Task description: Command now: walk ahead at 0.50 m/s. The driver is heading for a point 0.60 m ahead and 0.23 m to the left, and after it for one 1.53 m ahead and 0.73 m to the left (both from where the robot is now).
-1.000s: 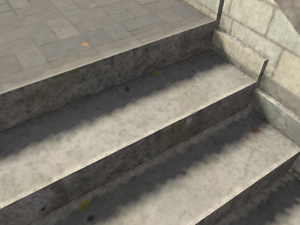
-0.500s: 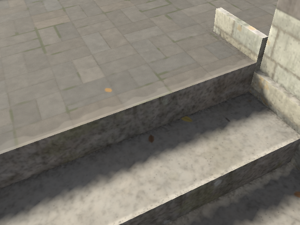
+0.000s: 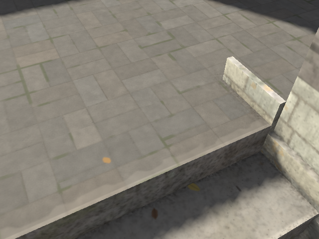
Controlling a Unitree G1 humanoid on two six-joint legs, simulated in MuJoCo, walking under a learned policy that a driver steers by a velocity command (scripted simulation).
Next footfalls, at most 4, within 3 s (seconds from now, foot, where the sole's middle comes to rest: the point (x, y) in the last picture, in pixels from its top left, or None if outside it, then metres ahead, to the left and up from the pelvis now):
0.38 right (205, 233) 0.49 -0.13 -0.59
0.88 left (126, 157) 0.70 0.15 -0.42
1.32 right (154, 94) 1.05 0.06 -0.42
1.90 left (64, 95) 1.03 0.45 -0.42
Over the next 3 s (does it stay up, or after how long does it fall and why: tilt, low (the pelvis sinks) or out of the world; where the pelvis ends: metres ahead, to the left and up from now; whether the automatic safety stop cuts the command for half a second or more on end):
stays up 1.33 0.73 0.35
